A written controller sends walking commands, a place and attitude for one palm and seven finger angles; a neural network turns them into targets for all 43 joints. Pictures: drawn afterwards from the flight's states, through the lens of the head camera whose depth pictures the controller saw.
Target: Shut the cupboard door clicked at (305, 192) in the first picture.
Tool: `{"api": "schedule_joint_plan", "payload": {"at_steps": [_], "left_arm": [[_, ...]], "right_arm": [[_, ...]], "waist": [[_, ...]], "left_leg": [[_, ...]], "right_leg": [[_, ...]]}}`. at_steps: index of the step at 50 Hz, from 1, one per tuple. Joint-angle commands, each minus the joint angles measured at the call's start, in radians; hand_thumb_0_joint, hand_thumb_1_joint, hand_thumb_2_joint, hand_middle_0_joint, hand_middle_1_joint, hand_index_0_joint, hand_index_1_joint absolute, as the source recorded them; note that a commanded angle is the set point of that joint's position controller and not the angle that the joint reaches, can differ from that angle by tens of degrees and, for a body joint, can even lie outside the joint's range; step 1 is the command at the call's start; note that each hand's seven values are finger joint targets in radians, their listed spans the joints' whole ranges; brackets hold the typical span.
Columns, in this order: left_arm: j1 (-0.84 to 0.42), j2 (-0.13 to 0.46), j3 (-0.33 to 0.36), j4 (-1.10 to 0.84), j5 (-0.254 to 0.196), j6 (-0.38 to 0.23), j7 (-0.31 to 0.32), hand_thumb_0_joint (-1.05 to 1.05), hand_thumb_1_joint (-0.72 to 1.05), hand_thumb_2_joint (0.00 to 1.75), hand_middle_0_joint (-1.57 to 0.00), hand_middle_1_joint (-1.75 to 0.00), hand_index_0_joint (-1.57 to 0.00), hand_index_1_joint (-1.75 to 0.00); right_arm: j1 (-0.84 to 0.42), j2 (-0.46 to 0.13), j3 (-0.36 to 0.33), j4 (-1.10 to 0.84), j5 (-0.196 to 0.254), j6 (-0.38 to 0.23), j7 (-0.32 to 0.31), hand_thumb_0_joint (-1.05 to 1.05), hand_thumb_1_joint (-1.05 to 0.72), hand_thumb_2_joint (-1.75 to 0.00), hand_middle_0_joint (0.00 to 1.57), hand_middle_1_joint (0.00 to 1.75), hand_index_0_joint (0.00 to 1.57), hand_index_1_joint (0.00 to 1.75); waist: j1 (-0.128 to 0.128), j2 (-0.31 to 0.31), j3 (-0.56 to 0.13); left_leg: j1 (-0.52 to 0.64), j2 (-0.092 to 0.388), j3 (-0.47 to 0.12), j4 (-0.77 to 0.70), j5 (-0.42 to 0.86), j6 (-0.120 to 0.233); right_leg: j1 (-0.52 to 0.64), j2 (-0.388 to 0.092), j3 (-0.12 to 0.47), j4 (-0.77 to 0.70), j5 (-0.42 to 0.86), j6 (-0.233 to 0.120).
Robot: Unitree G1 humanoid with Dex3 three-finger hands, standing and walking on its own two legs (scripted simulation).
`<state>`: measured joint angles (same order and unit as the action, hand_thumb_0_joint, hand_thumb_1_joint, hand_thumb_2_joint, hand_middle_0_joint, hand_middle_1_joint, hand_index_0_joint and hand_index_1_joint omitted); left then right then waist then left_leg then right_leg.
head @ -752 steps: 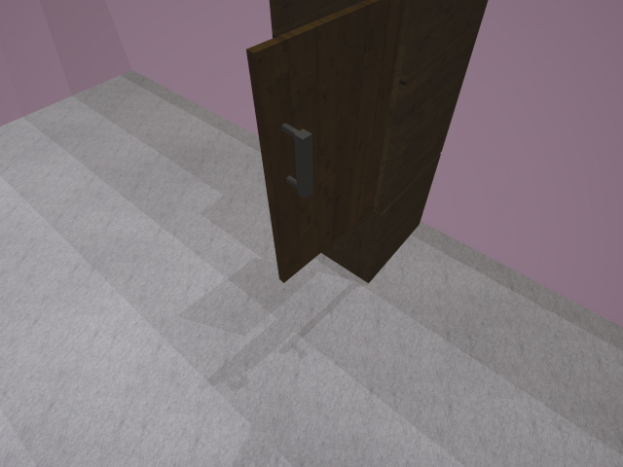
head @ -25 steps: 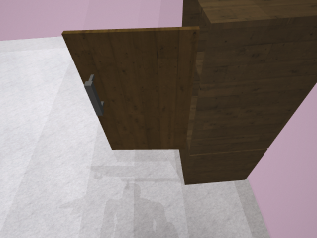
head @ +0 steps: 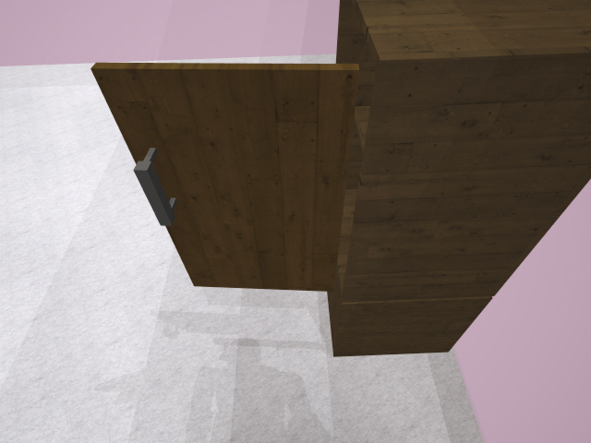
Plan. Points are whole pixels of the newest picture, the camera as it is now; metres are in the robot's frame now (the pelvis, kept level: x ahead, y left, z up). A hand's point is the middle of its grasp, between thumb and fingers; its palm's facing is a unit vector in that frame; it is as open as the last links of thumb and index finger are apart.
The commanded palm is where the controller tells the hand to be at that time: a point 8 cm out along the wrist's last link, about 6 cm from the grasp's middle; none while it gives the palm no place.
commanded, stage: come to a stop and stand still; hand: left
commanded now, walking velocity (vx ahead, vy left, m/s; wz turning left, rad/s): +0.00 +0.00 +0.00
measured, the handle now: (159, 187) +0.50 +0.27 +0.04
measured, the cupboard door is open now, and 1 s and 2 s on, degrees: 85 85 85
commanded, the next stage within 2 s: look again from close up in 0.38 s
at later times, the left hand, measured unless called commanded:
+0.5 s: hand out of the picture +0.00 +0.15 -0.17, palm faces +0.06 -0.98 -0.20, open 7.4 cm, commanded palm none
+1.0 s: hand out of the picture +0.00 +0.17 -0.17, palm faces +0.06 -0.98 -0.19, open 7.4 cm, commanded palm none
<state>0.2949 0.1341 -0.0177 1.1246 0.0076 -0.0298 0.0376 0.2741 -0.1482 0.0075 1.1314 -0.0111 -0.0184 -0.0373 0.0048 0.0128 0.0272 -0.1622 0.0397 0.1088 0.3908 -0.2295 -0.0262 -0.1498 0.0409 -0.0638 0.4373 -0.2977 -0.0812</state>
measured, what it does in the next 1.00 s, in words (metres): stands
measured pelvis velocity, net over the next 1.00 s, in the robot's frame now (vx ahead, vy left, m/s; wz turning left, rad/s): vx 0.01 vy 0.00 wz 0.01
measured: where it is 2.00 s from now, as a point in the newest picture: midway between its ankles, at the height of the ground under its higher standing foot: outside the picture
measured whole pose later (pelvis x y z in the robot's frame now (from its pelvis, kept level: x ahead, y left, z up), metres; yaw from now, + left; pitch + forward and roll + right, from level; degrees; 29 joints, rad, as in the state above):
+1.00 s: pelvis +0.01 +0.00 +0.00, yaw +1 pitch +0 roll +1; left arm 0.30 0.14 0.00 1.12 0.01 -0.03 0.04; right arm 0.29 -0.12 0.01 1.15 -0.01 -0.02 -0.05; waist 0.01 -0.01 0.04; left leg -0.12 0.04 0.10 0.37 -0.24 -0.03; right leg -0.09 0.05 -0.07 0.39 -0.30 -0.08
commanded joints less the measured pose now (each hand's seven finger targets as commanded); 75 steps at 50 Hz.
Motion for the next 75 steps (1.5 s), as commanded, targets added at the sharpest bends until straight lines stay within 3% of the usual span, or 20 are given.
{"api": "schedule_joint_plan", "payload": {"at_steps": [1, 9, 22, 34, 53, 56, 60, 63, 65, 68, 70, 73, 75], "left_arm": [[0.076, 0.111, 0.021, -0.02, 0.001, -0.011, 0.009, 0.0, 0.9, 0.9, -0.2, -0.3, -0.2, -0.3], [0.091, 0.118, 0.028, -0.019, 0.0, -0.008, 0.014, 0.0, 0.9, 0.9, -0.2, -0.3, -0.2, -0.3], [0.096, 0.119, 0.033, -0.022, -0.001, -0.005, 0.015, 0.0, 0.9, 0.9, -0.2, -0.3, -0.2, -0.3], [0.091, 0.108, 0.032, -0.022, -0.001, -0.003, 0.01, 0.0, 0.9, 0.9, -0.2, -0.3, -0.2, -0.3], [0.088, 0.097, 0.03, -0.017, 0.002, -0.005, 0.006, 0.0, 0.9, 0.9, -0.2, -0.3, -0.2, -0.3], [0.098, 0.093, 0.03, -0.014, 0.0, -0.007, 0.007, 0.0, 0.9, 0.9, -0.2, -0.3, -0.2, -0.3], [0.123, 0.121, 0.045, -0.013, 0.007, -0.004, 0.006, 0.0, 0.9, 0.9, -0.2, -0.3, -0.2, -0.3], [0.159, 0.15, 0.065, -0.015, 0.012, 0.001, 0.005, 0.0, 0.9, 0.9, -0.2, -0.3, -0.2, -0.3], [0.189, 0.144, 0.073, -0.015, 0.016, 0.0, 0.005, 0.0, 0.9, 0.9, -0.2, -0.3, -0.2, -0.3], [0.216, 0.153, 0.089, -0.017, 0.023, -0.006, 0.009, 0.0, 0.9, 0.9, -0.2, -0.3, -0.2, -0.3], [0.193, 0.16, 0.095, -0.027, 0.026, -0.011, 0.009, 0.0, 0.9, 0.9, -0.2, -0.3, -0.2, -0.3], [0.127, 0.171, 0.098, -0.049, 0.029, -0.008, 0.001, 0.0, 0.9, 0.9, -0.2, -0.3, -0.2, -0.3], [0.082, 0.142, 0.087, -0.052, 0.024, 0.002, -0.003, 0.0, 0.9, 0.9, -0.2, -0.3, -0.2, -0.3]], "right_arm": [[0.073, -0.066, -0.009, -0.018, -0.001, -0.007, -0.002, 0.0, -0.9, -0.9, 0.2, 0.3, 0.2, 0.3], [0.064, -0.069, -0.01, -0.019, 0.002, -0.001, -0.009, 0.0, -0.9, -0.9, 0.2, 0.3, 0.2, 0.3], [0.064, -0.067, -0.01, -0.017, 0.002, 0.0, -0.015, 0.0, -0.9, -0.9, 0.2, 0.3, 0.2, 0.3], [0.082, -0.065, -0.007, -0.008, 0.0, -0.005, -0.014, 0.0, -0.9, -0.9, 0.2, 0.3, 0.2, 0.3], [0.089, -0.059, -0.007, 0.006, -0.001, -0.01, -0.012, 0.0, -0.9, -0.9, 0.2, 0.3, 0.2, 0.3], [0.092, -0.063, -0.006, 0.007, -0.003, -0.01, -0.01, 0.0, -0.9, -0.9, 0.2, 0.3, 0.2, 0.3], [0.096, -0.065, -0.01, -0.007, -0.008, 0.002, -0.001, 0.0, -0.9, -0.9, 0.2, 0.3, 0.2, 0.3], [0.074, -0.056, -0.015, -0.033, -0.01, 0.01, 0.006, 0.0, -0.9, -0.9, 0.2, 0.3, 0.2, 0.3], [0.039, -0.06, -0.019, -0.057, -0.011, 0.011, 0.009, 0.0, -0.9, -0.9, 0.2, 0.3, 0.2, 0.3], [0.006, -0.062, -0.029, -0.093, -0.008, 0.005, 0.014, 0.0, -0.9, -0.9, 0.2, 0.3, 0.2, 0.3], [-0.015, -0.064, -0.033, -0.115, -0.004, 0.002, 0.022, 0.0, -0.9, -0.9, 0.2, 0.3, 0.2, 0.3], [0.02, -0.042, -0.036, -0.118, 0.0, 0.0, 0.032, 0.0, -0.9, -0.9, 0.2, 0.3, 0.2, 0.3], [0.146, -0.041, -0.03, -0.071, -0.005, -0.012, 0.024, 0.0, -0.9, -0.9, 0.2, 0.3, 0.2, 0.3]], "waist": [[-0.006, -0.025, 0.009], [-0.001, -0.045, 0.007], [0.003, -0.037, 0.019], [0.005, -0.018, 0.043], [0.007, -0.016, 0.06], [0.01, -0.007, 0.037], [0.021, -0.054, 0.064], [0.044, -0.113, 0.103], [0.062, -0.113, 0.142], [0.072, -0.094, 0.132], [0.06, -0.09, 0.123], [0.02, -0.091, 0.112], [-0.046, -0.063, 0.074]], "left_leg": [[0.032, 0.071, -0.067, -0.019, 0.163, 0.037], [0.021, 0.064, -0.048, 0.0, 0.157, 0.028], [0.031, 0.068, -0.049, -0.003, 0.162, 0.028], [0.033, 0.078, -0.067, -0.036, 0.164, 0.034], [0.039, 0.085, -0.09, -0.059, 0.186, 0.045], [0.044, 0.078, -0.089, -0.049, 0.175, 0.043], [-0.054, 0.038, -0.054, -0.001, 0.005, 0.034], [-0.186, 0.005, -0.022, 0.114, -0.114, 0.027], [-0.278, 0.014, -0.037, 0.222, -0.186, 0.026], [-0.379, 0.027, -0.068, 0.347, -0.236, 0.03], [-0.385, 0.037, -0.102, 0.365, -0.222, 0.032], [-0.202, 0.01, -0.062, 0.236, -0.106, 0.032], [0.053, -0.029, -0.038, 0.06, 0.093, 0.038]], "right_leg": [[-0.008, -0.167, 0.148, -0.091, 0.431, 0.035], [0.046, -0.173, 0.143, -0.089, 0.593, 0.064], [0.056, -0.169, 0.137, -0.106, 0.586, 0.074], [0.03, -0.159, 0.127, -0.122, 0.419, 0.054], [0.006, -0.155, 0.116, -0.119, 0.321, 0.028], [0.017, -0.163, 0.124, -0.117, 0.32, 0.025], [0.046, -0.205, 0.177, -0.132, 0.166, -0.005], [0.092, -0.294, 0.281, -0.192, 0.095, -0.055], [0.104, -0.347, 0.343, -0.205, 0.157, -0.111], [0.163, -0.409, 0.368, -0.177, 0.304, -0.174], [0.156, -0.411, 0.335, -0.155, 0.375, -0.175], [0.01, -0.351, 0.208, -0.112, 0.321, -0.107], [-0.117, -0.223, 0.086, 0.054, 0.27, -0.029]]}}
